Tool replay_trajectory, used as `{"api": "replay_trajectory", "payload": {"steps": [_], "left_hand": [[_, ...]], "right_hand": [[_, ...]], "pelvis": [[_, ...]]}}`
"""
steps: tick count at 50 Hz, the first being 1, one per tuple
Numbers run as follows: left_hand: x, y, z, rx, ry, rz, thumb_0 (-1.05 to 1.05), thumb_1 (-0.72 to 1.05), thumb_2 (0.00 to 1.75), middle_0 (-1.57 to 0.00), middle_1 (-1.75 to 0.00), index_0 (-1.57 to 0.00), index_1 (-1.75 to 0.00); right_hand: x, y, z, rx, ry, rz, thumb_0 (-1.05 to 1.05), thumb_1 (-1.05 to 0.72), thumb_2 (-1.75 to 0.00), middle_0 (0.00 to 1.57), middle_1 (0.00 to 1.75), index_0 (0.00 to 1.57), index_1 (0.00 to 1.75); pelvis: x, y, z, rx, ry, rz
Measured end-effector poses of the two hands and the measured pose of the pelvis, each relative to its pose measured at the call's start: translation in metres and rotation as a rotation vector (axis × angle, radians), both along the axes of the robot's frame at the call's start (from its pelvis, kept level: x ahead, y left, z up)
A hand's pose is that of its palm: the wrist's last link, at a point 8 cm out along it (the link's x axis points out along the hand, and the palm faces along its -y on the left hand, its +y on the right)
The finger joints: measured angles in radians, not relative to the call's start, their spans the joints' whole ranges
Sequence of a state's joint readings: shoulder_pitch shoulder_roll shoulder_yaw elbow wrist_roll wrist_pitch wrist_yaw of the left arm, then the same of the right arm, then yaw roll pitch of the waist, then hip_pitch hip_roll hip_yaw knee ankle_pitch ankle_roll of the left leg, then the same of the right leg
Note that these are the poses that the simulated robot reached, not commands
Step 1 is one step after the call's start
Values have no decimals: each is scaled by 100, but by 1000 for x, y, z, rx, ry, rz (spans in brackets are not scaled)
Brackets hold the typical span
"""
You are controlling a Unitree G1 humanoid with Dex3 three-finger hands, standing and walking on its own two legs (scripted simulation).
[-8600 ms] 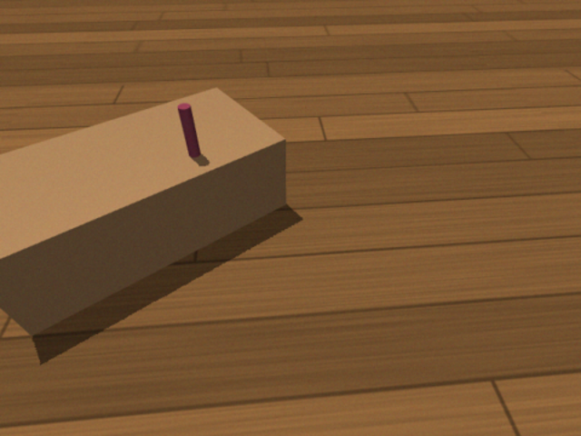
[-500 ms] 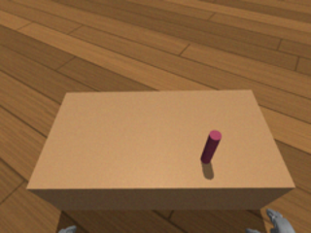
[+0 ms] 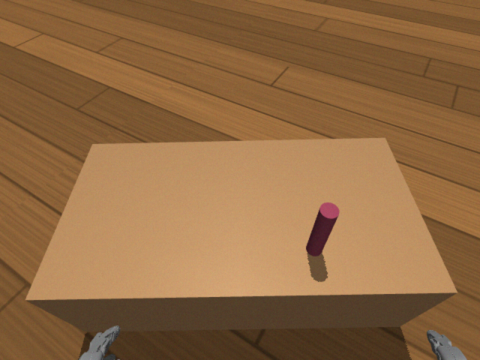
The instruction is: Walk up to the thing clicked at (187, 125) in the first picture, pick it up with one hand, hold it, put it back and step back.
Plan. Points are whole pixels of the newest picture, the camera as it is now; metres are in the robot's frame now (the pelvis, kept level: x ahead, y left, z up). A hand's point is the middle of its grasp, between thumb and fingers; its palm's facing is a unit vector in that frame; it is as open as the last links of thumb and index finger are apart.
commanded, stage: go down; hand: right
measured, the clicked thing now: (320, 231) +0.49 -0.20 -0.25
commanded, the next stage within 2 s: none
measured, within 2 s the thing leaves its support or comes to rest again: neither
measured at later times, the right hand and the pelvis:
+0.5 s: hand out of the picture +0.15 -0.28 -0.11, palm faces +0.09 +0.94 -0.33, open 17.7 cm; pelvis +0.00 +0.01 -0.02, yaw -1 degrees
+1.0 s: hand out of the picture +0.17 -0.30 -0.09, palm faces +0.15 +0.94 -0.31, open 17.5 cm; pelvis -0.01 +0.00 -0.03, yaw -1 degrees
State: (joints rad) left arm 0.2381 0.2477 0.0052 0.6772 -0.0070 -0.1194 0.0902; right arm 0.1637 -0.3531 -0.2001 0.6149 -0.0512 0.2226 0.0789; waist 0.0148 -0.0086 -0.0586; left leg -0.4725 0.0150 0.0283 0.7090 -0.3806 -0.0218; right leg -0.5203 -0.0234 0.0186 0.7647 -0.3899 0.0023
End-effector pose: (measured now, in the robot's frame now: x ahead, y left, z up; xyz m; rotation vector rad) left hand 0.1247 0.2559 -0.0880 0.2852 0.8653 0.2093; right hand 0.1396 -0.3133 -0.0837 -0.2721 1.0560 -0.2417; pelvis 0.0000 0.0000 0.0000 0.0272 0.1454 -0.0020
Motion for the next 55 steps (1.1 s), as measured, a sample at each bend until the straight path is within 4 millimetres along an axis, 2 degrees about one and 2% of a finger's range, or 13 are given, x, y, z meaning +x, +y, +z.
{"api": "replay_trajectory", "payload": {"steps": [15,43,49,55], "left_hand": [[15,0,-3,10,-84,10,1,89,91,-20,-30,-20,-31],[8,-4,-4,60,-171,18,2,89,90,-20,-30,-20,-31],[6,-6,-6,69,-177,0,2,89,90,-20,-30,-20,-31],[-3,-2,-8,87,-152,-4,2,88,90,-20,-30,-20,-31]], "right_hand": [[0,0,6,7,9,-1,-1,58,-2,4,5,5,5],[-15,-11,16,13,-58,-5,-1,56,-3,5,5,6,5],[5,-24,24,6,-146,-31,-1,55,-4,5,5,6,5],[55,-41,48,17,-311,-20,-1,55,-3,5,5,6,5]], "pelvis": [[4,4,-12,10,27,-9],[-6,0,-26,27,43,-22],[-12,0,-27,28,38,-27],[-17,1,-26,26,31,-27]]}}
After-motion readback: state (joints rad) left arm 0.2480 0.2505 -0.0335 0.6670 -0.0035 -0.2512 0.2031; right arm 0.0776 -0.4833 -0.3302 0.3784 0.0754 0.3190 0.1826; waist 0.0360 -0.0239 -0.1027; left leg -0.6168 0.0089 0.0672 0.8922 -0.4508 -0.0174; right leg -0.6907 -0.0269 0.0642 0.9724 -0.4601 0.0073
